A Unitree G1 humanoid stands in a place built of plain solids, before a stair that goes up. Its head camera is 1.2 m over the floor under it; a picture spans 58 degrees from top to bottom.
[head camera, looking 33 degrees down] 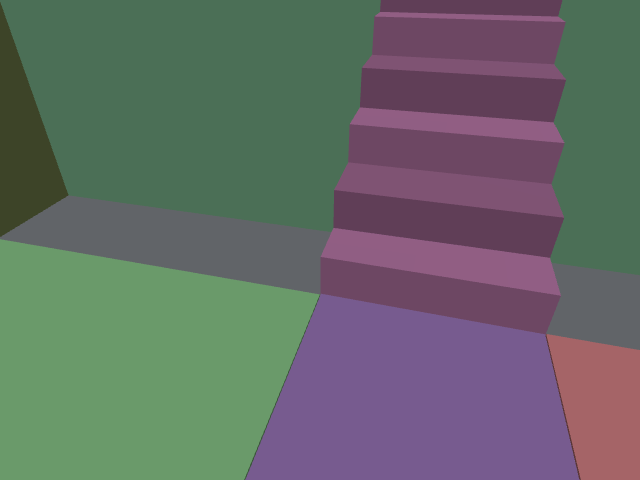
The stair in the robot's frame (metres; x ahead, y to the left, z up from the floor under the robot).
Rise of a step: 0.19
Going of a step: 0.25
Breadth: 0.89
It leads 15 degrees to the right of straight ahead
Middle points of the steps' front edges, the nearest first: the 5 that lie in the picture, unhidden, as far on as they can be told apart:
1.31 -0.43 0.19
1.53 -0.49 0.38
1.81 -0.56 0.57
2.05 -0.63 0.77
2.34 -0.71 0.96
